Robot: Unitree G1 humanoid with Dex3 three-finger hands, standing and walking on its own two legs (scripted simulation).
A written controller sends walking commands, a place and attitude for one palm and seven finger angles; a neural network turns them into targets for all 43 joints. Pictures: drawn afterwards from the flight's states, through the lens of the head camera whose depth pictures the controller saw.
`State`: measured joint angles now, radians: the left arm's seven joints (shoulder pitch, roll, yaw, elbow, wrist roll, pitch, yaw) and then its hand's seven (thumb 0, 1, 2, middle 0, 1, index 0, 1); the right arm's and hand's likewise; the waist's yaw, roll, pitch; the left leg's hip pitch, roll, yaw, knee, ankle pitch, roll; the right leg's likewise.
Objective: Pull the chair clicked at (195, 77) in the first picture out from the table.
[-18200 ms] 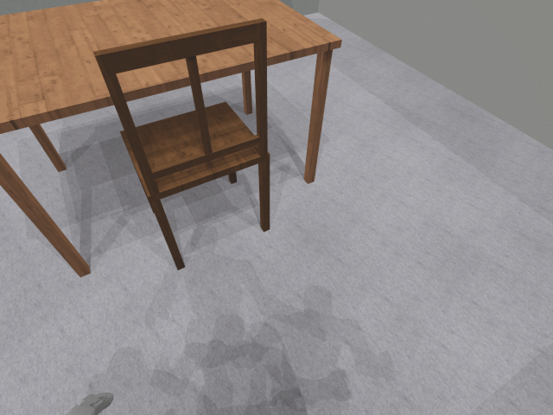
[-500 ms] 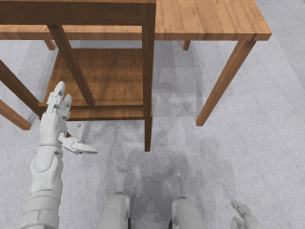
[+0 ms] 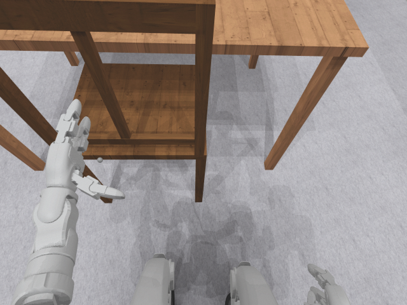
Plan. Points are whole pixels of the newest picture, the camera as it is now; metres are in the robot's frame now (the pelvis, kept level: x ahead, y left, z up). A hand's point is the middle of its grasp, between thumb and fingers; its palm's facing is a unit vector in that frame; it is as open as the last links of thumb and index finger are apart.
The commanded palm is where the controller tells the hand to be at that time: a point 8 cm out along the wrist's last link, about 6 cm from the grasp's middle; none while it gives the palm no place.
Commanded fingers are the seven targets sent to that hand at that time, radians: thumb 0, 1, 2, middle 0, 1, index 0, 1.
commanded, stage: aim the fingers beside a spindle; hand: left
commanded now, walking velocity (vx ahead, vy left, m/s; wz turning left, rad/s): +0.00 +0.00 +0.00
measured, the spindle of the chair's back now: (108, 95) +0.52 +0.22 +0.05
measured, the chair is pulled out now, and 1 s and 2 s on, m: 0.00 0.00 0.00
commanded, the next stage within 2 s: none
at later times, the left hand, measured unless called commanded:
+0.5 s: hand (117, 170) +0.36 +0.18 +0.01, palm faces -0.02 -1.00 +0.00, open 17.0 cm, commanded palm +0.35 +0.24 +0.03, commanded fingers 0.00 -0.50 0.30 -0.06 -0.08 -0.06 -0.08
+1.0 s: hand (112, 161) +0.37 +0.18 +0.04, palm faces +0.05 -1.00 -0.05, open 16.9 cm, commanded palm +0.35 +0.24 +0.03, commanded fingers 0.00 -0.50 0.30 -0.06 -0.08 -0.06 -0.08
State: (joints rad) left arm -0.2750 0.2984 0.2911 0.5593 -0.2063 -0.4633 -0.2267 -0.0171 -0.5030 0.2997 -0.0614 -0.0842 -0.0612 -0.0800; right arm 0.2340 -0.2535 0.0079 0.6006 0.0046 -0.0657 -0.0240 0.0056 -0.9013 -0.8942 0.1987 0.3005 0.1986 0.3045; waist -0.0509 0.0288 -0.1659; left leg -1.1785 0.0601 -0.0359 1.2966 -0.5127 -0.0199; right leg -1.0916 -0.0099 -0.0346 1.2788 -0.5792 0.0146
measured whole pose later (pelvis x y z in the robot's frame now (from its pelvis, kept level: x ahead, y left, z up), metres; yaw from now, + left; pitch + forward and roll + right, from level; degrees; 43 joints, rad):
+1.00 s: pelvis +0.00 +0.00 +0.00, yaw +0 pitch +22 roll -2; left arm -0.22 0.24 0.26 0.47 -0.16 -0.50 -0.16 -0.02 -0.50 0.30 -0.06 -0.08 -0.06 -0.08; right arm 0.22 -0.25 0.00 0.60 -0.01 -0.07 -0.02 0.01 -0.90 -0.89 0.20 0.30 0.20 0.30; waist -0.06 0.02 -0.16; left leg -1.17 0.06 -0.03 1.30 -0.52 -0.02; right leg -1.09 -0.01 -0.03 1.28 -0.58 0.02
